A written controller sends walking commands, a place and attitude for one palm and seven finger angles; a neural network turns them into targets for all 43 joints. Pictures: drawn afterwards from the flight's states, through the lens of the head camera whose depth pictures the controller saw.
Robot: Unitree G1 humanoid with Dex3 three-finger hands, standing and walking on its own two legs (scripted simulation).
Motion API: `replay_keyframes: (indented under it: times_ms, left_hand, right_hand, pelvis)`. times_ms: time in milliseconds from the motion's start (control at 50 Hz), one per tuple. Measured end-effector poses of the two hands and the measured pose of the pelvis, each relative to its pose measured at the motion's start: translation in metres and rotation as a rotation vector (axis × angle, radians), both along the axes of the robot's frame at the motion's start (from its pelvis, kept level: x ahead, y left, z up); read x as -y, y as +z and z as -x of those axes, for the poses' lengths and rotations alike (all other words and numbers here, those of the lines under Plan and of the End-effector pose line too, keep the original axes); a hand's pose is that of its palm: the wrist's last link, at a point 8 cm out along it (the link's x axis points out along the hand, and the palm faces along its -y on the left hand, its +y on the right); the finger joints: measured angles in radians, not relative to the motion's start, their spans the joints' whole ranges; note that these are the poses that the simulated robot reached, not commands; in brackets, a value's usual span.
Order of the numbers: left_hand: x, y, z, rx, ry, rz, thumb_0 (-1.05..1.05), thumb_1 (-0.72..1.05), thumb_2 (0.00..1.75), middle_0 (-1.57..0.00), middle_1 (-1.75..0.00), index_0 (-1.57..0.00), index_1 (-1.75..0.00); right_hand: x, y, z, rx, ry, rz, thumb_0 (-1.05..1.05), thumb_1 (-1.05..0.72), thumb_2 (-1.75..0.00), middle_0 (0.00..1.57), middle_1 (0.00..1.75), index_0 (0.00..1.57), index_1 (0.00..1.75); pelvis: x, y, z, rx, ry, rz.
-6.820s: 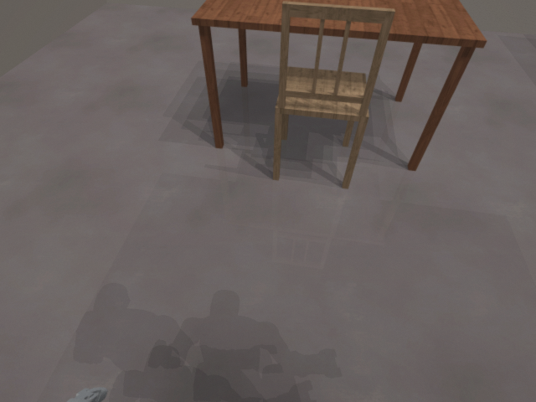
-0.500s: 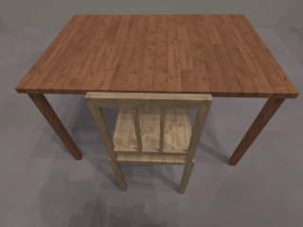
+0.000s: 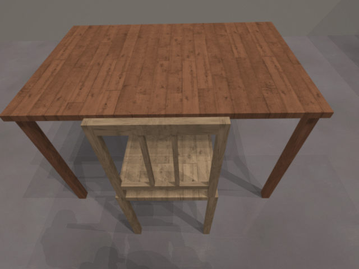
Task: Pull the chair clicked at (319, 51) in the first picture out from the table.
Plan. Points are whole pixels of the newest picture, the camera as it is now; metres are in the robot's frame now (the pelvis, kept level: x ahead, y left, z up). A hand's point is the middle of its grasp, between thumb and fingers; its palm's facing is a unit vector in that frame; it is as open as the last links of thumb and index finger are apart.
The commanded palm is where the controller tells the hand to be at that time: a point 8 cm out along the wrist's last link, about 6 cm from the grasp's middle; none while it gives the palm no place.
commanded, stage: come to a stop and stand still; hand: left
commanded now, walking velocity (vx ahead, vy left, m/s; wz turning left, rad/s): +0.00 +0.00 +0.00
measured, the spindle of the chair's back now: (147, 161) +0.44 +0.13 -0.10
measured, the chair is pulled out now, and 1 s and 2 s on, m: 0.00 0.00 0.00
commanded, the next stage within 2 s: look again from close up in 0.10 s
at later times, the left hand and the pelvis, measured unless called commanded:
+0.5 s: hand out of the picture -0.02 +0.16 -0.17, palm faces +0.04 -0.98 -0.21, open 7.3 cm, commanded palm none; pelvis -0.01 -0.01 +0.00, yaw +0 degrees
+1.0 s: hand out of the picture -0.02 +0.15 -0.17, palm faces +0.06 -0.98 -0.20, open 7.3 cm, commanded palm none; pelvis -0.01 -0.01 +0.00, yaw +0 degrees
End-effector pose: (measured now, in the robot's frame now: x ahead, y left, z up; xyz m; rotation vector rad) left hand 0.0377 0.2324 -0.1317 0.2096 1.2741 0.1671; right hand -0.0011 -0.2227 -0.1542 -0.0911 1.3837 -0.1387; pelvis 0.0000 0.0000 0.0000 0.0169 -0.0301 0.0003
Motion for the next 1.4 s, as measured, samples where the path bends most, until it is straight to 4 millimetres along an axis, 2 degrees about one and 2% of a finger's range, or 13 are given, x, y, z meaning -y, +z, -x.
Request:
replay_keyframes:
  times_ms: [380,540,1080,1400]
  left_hand:
    - [0.022,-0.005,0.054,-0.106,0.054,0.035,0.0,0.91,0.9,-0.2,-0.3,-0.2,-0.29]
    - [0.027,-0.006,0.068,-0.132,0.071,0.047,0.0,0.91,0.9,-0.2,-0.3,-0.2,-0.29]
    - [0.031,-0.007,0.065,-0.118,0.076,0.05,0.0,0.91,0.9,-0.2,-0.3,-0.2,-0.29]
    - [0.031,-0.008,0.065,-0.126,0.081,0.053,0.0,0.91,0.9,-0.2,-0.3,-0.2,-0.29]
  right_hand:
    - [0.001,0.001,0.013,-0.019,-0.001,-0.012,0.01,-0.91,-0.9,0.2,0.3,0.19,0.3]
    - [-0.002,0.002,0.023,-0.042,-0.002,-0.017,0.01,-0.91,-0.9,0.2,0.3,0.19,0.3]
    - [-0.011,0.001,0.037,-0.063,-0.02,-0.036,0.0,-0.91,-0.9,0.2,0.3,0.19,0.3]
    - [-0.012,0.001,0.033,-0.062,-0.02,-0.03,0.0,-0.91,-0.9,0.2,0.3,0.19,0.3]
  pelvis:
    - [0.01,0.002,0.006,0.004,0.0,0.002]
    - [0.01,0.002,0.008,-0.001,0.004,0.003]
    - [0.011,0.001,0.007,-0.006,0.001,0.003]
    - [0.011,0.001,0.002,-0.006,0.001,0.005]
